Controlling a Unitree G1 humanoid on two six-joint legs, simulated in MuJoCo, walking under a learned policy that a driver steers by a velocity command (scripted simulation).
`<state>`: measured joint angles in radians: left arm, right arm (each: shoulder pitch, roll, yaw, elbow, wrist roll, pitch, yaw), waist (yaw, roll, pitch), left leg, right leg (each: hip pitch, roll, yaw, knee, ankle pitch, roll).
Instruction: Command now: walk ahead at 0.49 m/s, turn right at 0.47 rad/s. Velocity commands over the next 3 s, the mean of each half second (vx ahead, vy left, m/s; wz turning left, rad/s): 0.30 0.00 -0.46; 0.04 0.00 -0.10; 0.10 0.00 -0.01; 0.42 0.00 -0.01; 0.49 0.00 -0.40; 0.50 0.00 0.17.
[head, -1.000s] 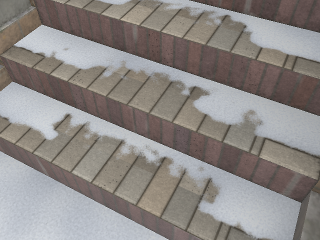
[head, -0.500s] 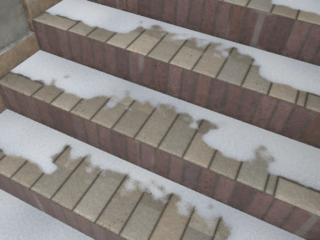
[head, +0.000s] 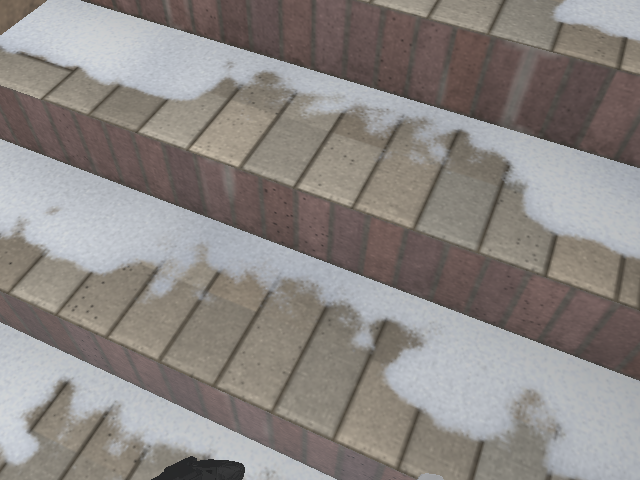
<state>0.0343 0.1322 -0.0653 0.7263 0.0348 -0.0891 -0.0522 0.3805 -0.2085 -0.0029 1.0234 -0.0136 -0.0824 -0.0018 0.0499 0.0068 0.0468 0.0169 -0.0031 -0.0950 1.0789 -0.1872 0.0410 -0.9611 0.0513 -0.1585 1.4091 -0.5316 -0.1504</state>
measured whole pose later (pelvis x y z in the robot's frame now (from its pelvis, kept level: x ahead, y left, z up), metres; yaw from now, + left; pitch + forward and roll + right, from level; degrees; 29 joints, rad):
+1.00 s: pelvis +0.45 +0.05 +0.32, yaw -18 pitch +0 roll +0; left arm 0.28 0.16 0.01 0.89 0.00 0.06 0.07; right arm 0.31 -0.13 0.02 0.89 -0.03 0.01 -0.06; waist -0.05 -0.04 -0.08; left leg -0.35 -0.06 0.16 0.54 -0.21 0.14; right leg -0.59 -0.08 0.06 1.15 -0.18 0.08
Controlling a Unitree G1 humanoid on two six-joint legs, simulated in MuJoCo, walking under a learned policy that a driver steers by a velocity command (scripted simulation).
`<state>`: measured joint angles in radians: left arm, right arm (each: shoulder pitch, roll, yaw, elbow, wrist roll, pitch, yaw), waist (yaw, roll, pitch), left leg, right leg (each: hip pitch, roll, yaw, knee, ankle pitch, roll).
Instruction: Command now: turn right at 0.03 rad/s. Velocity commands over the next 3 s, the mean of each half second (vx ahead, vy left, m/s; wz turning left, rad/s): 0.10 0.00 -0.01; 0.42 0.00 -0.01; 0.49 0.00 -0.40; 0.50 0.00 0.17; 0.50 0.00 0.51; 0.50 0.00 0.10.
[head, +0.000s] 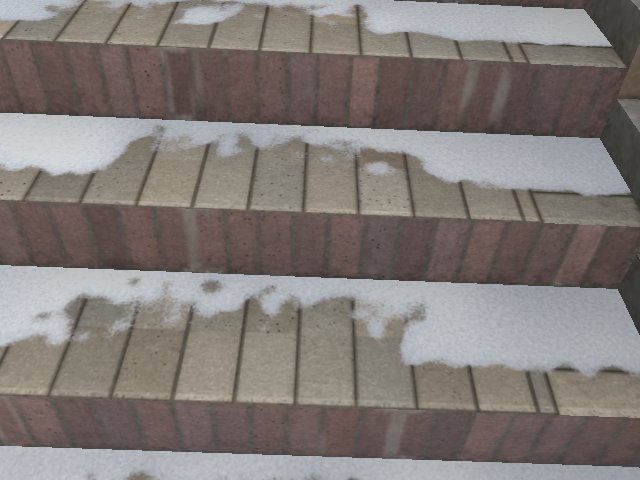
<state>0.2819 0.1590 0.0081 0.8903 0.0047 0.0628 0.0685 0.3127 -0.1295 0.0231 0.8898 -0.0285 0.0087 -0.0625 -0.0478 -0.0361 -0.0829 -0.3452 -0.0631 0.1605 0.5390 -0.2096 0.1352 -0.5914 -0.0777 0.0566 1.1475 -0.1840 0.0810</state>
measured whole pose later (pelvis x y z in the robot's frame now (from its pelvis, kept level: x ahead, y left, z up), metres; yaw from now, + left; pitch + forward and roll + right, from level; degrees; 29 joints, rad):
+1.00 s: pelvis +0.33 +0.14 +0.13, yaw +1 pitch +1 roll -1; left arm 0.20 0.26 0.03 0.83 -0.01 -0.10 -0.05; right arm 0.33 -0.17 0.01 0.99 -0.03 -0.05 0.05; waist 0.01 -0.05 -0.09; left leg -0.58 0.06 0.11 0.96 -0.42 0.04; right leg -0.72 0.07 0.15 1.92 -0.02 -0.18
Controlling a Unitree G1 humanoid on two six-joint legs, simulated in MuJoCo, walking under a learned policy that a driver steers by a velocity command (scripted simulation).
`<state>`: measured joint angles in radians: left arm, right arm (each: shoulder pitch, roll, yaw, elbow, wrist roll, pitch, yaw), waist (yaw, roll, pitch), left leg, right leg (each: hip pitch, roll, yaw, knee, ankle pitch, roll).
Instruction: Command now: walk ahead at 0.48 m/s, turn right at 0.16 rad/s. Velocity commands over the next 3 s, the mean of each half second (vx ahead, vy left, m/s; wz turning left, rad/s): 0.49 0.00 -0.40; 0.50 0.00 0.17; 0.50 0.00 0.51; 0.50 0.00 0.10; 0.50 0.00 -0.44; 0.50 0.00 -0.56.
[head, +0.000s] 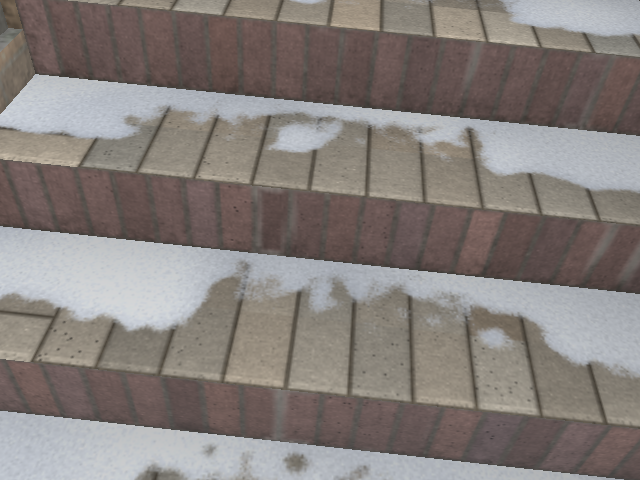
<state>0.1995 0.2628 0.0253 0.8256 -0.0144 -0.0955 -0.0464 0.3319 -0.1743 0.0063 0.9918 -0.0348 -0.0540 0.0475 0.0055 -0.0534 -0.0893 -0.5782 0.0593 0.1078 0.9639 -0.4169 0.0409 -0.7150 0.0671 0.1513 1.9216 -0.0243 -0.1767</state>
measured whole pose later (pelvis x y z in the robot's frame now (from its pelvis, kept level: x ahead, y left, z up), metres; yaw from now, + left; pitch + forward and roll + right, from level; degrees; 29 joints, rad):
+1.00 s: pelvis +0.56 -0.01 +0.30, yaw -6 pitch +3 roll +2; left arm 0.46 0.16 -0.03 1.08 0.03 -0.09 -0.02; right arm 0.02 -0.15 0.05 0.75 -0.04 -0.05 0.05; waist 0.00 0.01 -0.10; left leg -0.76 -0.08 0.17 1.13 -0.46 0.16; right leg -0.30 -0.01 0.02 1.09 0.02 -0.10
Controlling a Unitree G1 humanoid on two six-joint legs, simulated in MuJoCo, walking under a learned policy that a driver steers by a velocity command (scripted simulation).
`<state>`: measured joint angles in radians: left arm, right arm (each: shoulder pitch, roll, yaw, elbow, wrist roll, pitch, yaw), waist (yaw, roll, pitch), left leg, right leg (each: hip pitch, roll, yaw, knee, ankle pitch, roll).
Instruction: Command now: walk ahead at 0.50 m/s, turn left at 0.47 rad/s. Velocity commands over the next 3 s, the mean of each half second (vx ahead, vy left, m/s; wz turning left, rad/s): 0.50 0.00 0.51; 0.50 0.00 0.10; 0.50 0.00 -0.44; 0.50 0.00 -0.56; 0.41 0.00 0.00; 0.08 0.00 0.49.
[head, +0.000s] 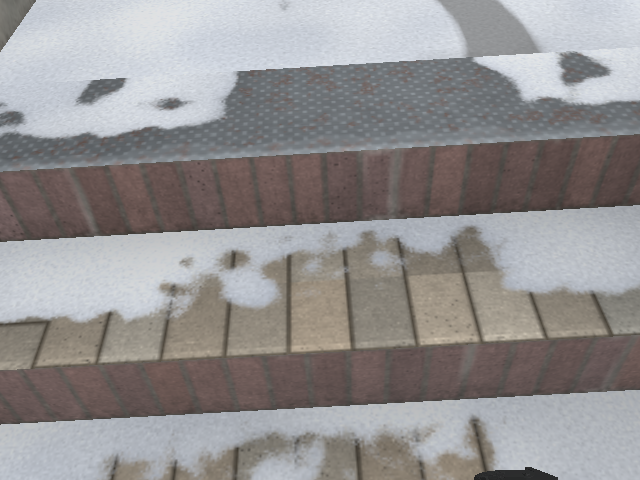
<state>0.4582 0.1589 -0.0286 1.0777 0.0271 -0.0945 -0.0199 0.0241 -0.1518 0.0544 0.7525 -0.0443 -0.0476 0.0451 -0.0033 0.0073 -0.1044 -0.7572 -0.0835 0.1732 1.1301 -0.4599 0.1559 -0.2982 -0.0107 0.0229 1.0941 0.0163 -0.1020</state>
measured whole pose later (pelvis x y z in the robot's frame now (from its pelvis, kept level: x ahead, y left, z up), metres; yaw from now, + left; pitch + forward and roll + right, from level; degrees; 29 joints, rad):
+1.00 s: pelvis +0.53 +0.14 +0.26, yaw +19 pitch +5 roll +2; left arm 0.61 0.07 -0.03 1.08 -0.01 -0.04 0.05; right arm -0.09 -0.05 0.14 0.55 0.02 -0.07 0.08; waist 0.14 -0.02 -0.01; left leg -1.18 0.19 0.12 1.45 -0.33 0.04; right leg 0.11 -0.15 -0.07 0.22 -0.35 0.05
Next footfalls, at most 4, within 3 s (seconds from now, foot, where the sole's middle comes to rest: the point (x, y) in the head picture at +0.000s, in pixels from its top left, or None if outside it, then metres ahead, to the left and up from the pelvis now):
0.42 right None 0.44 -0.07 -0.51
1.02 left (131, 310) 0.70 0.37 -0.34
1.56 right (226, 114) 1.03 0.22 -0.17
2.18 left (209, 29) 1.39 0.29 -0.17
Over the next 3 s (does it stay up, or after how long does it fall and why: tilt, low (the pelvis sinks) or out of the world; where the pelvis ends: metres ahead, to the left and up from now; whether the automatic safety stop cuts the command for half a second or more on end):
stays up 1.45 0.18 0.60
